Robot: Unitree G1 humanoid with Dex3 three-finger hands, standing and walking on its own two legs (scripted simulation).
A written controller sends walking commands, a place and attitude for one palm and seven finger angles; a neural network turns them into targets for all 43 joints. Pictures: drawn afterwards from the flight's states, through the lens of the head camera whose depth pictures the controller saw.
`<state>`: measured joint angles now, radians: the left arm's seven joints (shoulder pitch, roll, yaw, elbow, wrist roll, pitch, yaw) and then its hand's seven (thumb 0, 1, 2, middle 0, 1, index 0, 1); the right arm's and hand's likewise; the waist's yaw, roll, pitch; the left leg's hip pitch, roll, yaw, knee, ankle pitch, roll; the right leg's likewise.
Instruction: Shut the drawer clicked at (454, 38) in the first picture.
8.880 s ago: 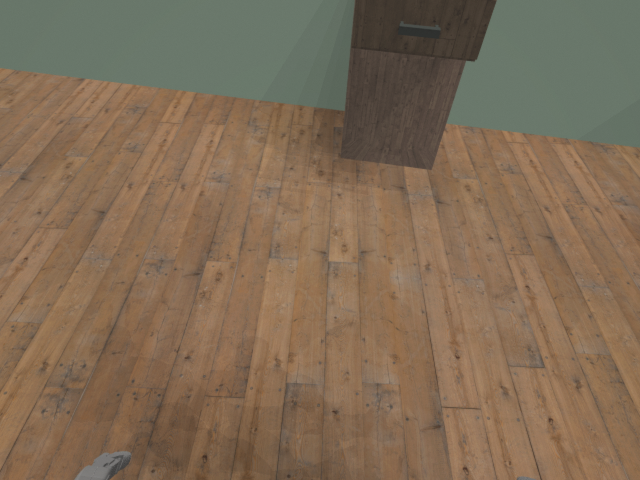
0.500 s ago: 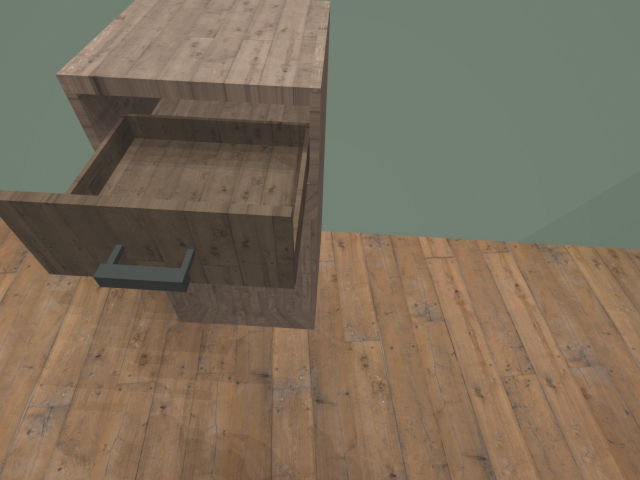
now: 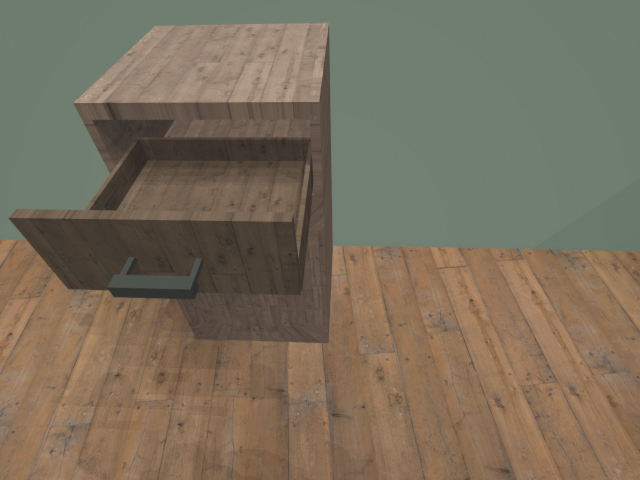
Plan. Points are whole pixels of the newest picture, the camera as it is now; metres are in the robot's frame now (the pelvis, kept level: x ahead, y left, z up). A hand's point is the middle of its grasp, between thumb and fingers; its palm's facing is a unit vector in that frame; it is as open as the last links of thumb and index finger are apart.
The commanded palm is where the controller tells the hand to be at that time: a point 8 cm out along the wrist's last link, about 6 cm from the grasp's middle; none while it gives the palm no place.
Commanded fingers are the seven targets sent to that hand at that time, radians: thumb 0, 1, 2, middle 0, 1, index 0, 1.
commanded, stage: look again from close up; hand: left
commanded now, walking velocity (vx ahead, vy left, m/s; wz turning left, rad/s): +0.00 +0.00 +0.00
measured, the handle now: (159, 275) +0.41 +0.28 +0.01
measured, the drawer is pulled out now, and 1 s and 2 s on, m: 0.28 0.28 0.28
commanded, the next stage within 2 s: shuffle to correct the standing spot in 0.26 s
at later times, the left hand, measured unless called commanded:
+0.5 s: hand out of the picture -0.01 +0.14 -0.17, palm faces +0.02 -0.98 -0.18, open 7.3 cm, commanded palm none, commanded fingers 0.00 0.90 0.90 -0.20 -0.30 -0.20 -0.30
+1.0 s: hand out of the picture +0.06 +0.18 -0.17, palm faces +0.12 -0.97 -0.22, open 7.3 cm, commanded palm none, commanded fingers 0.00 0.90 0.90 -0.20 -0.30 -0.20 -0.30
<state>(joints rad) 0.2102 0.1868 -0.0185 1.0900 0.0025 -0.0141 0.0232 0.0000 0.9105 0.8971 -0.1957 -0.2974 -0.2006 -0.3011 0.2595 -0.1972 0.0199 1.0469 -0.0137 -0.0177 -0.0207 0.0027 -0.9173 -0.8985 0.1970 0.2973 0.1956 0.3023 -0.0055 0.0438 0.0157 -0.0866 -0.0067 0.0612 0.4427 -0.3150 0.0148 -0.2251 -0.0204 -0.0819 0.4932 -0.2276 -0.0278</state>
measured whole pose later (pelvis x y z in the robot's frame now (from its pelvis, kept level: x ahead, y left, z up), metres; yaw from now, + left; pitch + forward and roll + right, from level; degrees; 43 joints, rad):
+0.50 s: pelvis -0.01 -0.02 +0.00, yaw +0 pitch -2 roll +1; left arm 0.29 0.14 -0.01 1.13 0.01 -0.02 0.02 0.00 0.91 0.90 -0.20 -0.30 -0.20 -0.30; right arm 0.35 -0.15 0.02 1.15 -0.01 -0.01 -0.02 0.00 -0.91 -0.90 0.20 0.30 0.20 0.30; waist 0.00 0.01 0.04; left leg -0.12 0.03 0.05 0.45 -0.31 -0.01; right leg -0.24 0.01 -0.10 0.48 -0.21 -0.07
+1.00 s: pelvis +0.05 +0.01 +0.00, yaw +2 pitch -1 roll +1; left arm 0.29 0.14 0.04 1.06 0.02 -0.06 0.03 0.00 0.92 0.90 -0.20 -0.30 -0.20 -0.30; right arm 0.35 -0.13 -0.01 1.11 -0.02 0.00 0.00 0.00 -0.91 -0.90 0.20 0.30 0.20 0.30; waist 0.02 0.01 0.05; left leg -0.39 0.02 0.06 1.00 -0.49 0.01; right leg -0.21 -0.05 -0.12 0.54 -0.33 -0.03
